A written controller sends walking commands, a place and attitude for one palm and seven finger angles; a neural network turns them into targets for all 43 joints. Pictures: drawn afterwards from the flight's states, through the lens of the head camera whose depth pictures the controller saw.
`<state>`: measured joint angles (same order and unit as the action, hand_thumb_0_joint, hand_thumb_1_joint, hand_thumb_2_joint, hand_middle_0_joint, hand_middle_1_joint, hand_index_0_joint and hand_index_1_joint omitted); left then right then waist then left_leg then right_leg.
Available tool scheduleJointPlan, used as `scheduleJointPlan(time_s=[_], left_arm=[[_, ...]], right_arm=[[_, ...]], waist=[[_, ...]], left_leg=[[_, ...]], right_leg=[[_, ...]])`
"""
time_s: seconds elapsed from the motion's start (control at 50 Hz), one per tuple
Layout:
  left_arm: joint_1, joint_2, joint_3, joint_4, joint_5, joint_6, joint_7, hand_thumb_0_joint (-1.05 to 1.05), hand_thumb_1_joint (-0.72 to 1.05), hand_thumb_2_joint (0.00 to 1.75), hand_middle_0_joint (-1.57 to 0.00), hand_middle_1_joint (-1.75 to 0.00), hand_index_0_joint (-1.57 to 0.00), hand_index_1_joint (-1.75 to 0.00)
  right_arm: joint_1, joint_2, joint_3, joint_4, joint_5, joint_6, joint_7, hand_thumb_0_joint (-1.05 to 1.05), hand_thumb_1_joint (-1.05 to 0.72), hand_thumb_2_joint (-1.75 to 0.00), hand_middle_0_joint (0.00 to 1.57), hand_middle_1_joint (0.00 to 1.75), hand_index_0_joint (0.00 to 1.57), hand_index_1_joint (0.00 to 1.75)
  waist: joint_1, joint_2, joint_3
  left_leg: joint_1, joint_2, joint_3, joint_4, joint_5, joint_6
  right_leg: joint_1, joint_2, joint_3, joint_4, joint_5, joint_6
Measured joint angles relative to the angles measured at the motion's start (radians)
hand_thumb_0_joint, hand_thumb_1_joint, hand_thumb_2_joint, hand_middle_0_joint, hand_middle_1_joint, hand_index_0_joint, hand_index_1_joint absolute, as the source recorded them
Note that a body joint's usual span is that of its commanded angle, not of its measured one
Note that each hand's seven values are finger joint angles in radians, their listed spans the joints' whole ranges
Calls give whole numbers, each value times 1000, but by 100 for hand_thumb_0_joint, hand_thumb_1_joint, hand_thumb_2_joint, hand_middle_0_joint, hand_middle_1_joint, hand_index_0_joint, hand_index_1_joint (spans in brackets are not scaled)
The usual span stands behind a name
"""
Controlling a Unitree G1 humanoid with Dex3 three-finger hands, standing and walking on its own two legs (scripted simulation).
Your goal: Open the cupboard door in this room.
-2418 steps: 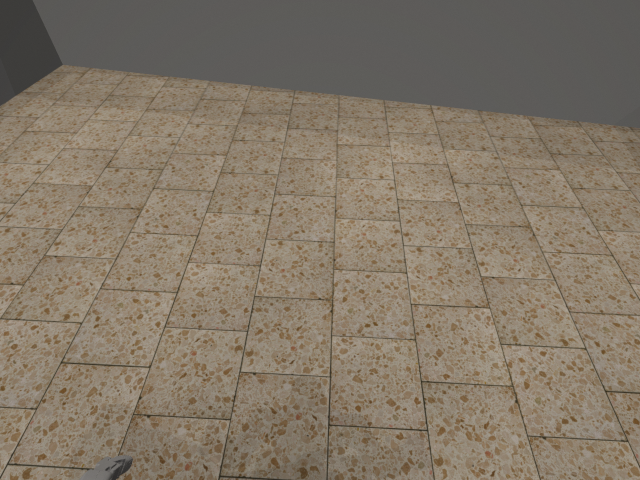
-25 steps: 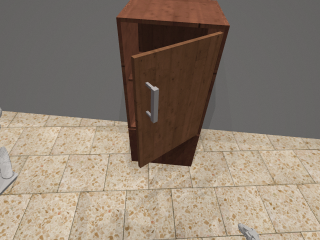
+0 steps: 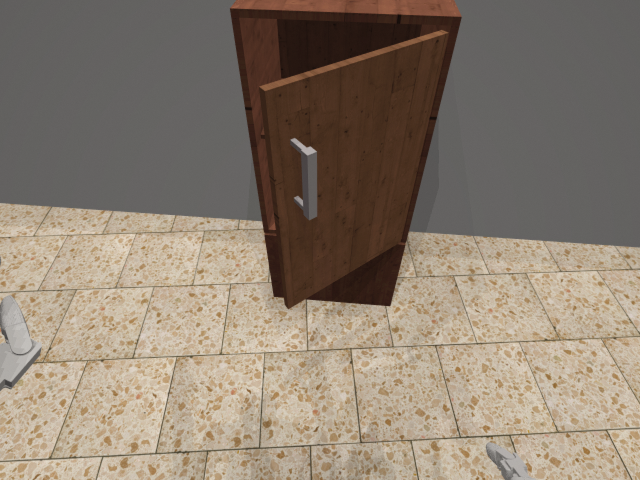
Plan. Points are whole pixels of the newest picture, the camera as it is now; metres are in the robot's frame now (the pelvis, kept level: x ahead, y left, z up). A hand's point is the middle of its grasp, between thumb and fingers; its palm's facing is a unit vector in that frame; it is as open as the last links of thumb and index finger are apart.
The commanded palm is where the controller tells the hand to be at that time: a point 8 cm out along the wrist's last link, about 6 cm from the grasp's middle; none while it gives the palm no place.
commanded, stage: let the arm hang, fingers relaxed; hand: left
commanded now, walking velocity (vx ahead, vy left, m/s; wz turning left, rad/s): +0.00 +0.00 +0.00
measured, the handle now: (303, 180) +0.59 +0.08 +0.04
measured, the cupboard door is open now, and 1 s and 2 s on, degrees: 41 41 41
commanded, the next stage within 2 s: look to check the result in 1.16 s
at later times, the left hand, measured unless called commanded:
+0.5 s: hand out of the picture -0.05 +0.21 -0.18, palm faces +0.06 -0.98 -0.19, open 7.1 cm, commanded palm none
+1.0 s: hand out of the picture -0.05 +0.20 -0.18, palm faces +0.06 -0.98 -0.19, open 7.4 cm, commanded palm none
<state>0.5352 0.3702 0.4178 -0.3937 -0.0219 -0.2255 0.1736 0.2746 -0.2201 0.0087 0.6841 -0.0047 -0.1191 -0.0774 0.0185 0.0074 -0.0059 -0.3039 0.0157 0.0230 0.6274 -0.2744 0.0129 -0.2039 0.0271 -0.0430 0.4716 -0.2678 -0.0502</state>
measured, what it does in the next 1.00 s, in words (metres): steps on the spot: left foot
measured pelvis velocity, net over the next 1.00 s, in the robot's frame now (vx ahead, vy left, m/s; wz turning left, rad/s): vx -0.04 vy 0.03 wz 0.02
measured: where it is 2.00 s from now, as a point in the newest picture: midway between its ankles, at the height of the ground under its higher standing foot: outside the picture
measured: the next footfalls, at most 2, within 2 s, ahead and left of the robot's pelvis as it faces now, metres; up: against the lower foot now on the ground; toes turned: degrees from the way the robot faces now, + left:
left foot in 0.02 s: +0.04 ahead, +0.13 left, +0.00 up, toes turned +2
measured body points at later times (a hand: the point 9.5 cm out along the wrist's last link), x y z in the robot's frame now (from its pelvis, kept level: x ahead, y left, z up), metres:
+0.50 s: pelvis -0.04 +0.02 +0.00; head -0.03 +0.04 +0.45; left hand -0.05 +0.26 -0.16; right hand +0.01 -0.22 -0.14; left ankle +0.00 +0.13 -0.74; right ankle -0.01 -0.09 -0.74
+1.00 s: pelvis -0.04 +0.03 +0.00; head -0.05 +0.03 +0.45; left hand -0.05 +0.25 -0.16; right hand -0.07 -0.18 -0.16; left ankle +0.00 +0.13 -0.74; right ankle -0.01 -0.09 -0.74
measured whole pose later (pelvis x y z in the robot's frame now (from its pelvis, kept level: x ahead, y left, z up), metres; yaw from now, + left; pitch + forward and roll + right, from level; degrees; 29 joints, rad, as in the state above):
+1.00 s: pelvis -0.04 +0.03 +0.00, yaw +1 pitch -2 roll +0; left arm 0.29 0.14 0.01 1.13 0.02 0.01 0.03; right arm 0.33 -0.14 0.00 1.14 -0.03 0.01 -0.02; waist -0.01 0.00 0.01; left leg -0.24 -0.03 0.02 0.43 -0.16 0.04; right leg -0.22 -0.02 -0.03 0.45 -0.20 0.00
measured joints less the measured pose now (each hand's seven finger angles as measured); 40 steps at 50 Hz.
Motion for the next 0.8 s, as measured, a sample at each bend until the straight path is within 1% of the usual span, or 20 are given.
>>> scheduleJointPlan(time_s=[0.02, 0.04, 0.06, 0.08, 0.1, 0.12, 0.16, 0.2, 0.26, 0.32, 0.34, 0.36, 0.4, 0.44, 0.5, 0.58, 0.66, 0.8], left_arm=[[-20, -10, -9, 8, -2, 9, 1, 1, 89, 90, -21, -30, -21, -30], [-39, -19, -19, 12, -3, 19, 2, 1, 89, 90, -21, -30, -21, -30], [-56, -22, -26, 15, -4, 28, 1, 1, 89, 90, -21, -30, -21, -30], [-86, -18, -54, 65, 12, 20, -14, 1, 89, 90, -21, -30, -20, -30], [-129, -12, -98, 152, 26, 35, -43, 1, 89, 90, -20, -30, -20, -30], [-171, -10, -148, 254, 36, 73, -74, 1, 89, 90, -20, -30, -20, -30], [-235, -19, -241, 474, 47, 156, -121, 0, 90, 90, -20, -30, -19, -30], [-279, -49, -314, 693, 54, 214, -152, 0, 90, 90, -20, -30, -19, -30], [-298, -105, -392, 954, 58, 256, -179, 1, 91, 90, -20, -30, -19, -30], [-284, -155, -433, 1133, 53, 273, -183, 1, 91, 90, -20, -30, -20, -30], [-277, -170, -441, 1181, 51, 277, -182, 1, 91, 90, -20, -30, -20, -30], [-271, -180, -429, 1220, 45, 276, -169, 1, 93, 90, -20, -30, -20, -30], [-264, -167, -415, 1282, 42, 270, -158, 0, 97, 90, -21, -30, -20, -30], [-250, -156, -413, 1338, 42, 266, -161, -1, 98, 90, -21, -30, -20, -30], [-225, -150, -412, 1409, 42, 263, -164, 0, 97, 90, -21, -30, -20, -30], [-195, -150, -407, 1480, 41, 260, -163, 0, 94, 90, -20, -30, -20, -30], [-180, -153, -402, 1522, 41, 257, -157, 0, 93, 90, -20, -30, -20, -30], [-194, -172, -398, 1539, 40, 246, -149, 1, 91, 90, -20, -30, -19, -30]], right_arm=[[-5, -10, -3, -1, 0, -6, -2, 1, -90, -90, 20, 30, 20, 30], [-15, -16, -8, 0, 1, -10, -3, 1, -90, -90, 20, 30, 20, 30], [-32, -11, -13, 8, 2, -9, -4, 1, -90, -90, 20, 30, 20, 30], [-49, -17, -18, 28, 1, -22, 13, 1, -90, -90, 20, 30, 20, 30], [-69, -31, -21, 50, -2, -19, 33, 1, -90, -90, 20, 30, 20, 30], [-90, -48, -22, 65, -3, -3, 49, 1, -90, -90, 20, 30, 20, 30], [-134, -73, -22, 90, -8, 29, 67, 1, -90, -90, 20, 30, 20, 30], [-172, -80, -18, 110, -14, 52, 74, 1, -90, -90, 20, 30, 20, 30], [-190, -66, -9, 138, -18, 75, 79, 1, -90, -90, 20, 30, 20, 30], [-167, -37, 2, 177, -22, 100, 79, 0, -91, -90, 20, 30, 20, 30], [-156, -28, 6, 195, -23, 109, 79, 0, -91, -90, 20, 30, 20, 30], [-142, -19, 9, 213, -24, 117, 77, 0, -91, -90, 20, 30, 20, 30], [-113, -2, 14, 253, -24, 132, 75, 0, -91, -90, 20, 30, 20, 30], [-87, 9, 13, 289, -25, 145, 71, 0, -91, -90, 20, 30, 20, 30], [-51, 19, 7, 332, -25, 156, 66, 0, -91, -90, 20, 30, 20, 30], [-11, 30, 0, 374, -23, 157, 63, 0, -91, -90, 20, 30, 20, 30], [19, 44, -3, 405, -22, 151, 61, 0, -91, -90, 20, 30, 20, 30], [47, 66, -7, 442, -21, 143, 59, 0, -91, -90, 20, 30, 20, 30]], waist=[[-1, 16, 6], [-3, 25, 14], [-1, 14, 27], [1, 11, 26], [5, 15, 22], [7, 22, 20], [0, 34, 12], [-12, 35, 18], [-31, 14, 38], [-35, -36, 54], [-33, -49, 58], [-29, -59, 62], [-14, -70, 67], [-6, -65, 68], [1, -40, 66], [0, -3, 59], [-6, 19, 53], [-14, 23, 41]], left_leg=[[37, 10, -8, -72, 42, 5], [62, 15, -14, -115, 14, -2], [71, 8, -11, -125, 0, -7], [57, 1, -11, -116, 3, -9], [40, -7, -12, -103, 14, -10], [29, -14, -11, -95, 23, -5], [9, -29, -5, -84, 21, 6], [-5, -38, 6, -69, 18, 12], [1, -36, 8, -74, 29, 10], [18, -36, 2, -97, 49, 5], [24, -34, -2, -106, 55, 4], [27, -30, -8, -113, 62, 2], [31, -24, -21, -127, 75, -1], [34, -21, -29, -139, 86, -1], [37, -21, -32, -153, 98, 3], [43, -29, -25, -172, 110, 12], [49, -39, -15, -188, 119, 20], [55, -47, -3, -200, 126, 25]], right_leg=[[-1, 8, -10, 8, -6, 4], [-5, 13, -17, 21, -13, 8], [-5, 5, -14, 29, -17, 13], [-19, -3, -14, 43, -13, 15], [-37, -11, -12, 61, -8, 21], [-51, -18, -8, 77, -6, 26], [-79, -32, 3, 106, -19, 32], [-92, -41, 15, 120, -41, 36], [-90, -39, 17, 118, -22, 36], [-72, -38, 11, 99, -8, 33], [-64, -36, 7, 86, -1, 32], [-55, -32, 1, 70, 9, 31], [-37, -25, -11, 34, 31, 29], [-24, -20, -19, 3, 51, 28], [-11, -20, -22, -30, 72, 31], [-8, -28, -16, -44, 83, 39], [-14, -38, -6, -40, 83, 45], [-24, -47, 7, -24, 78, 50]])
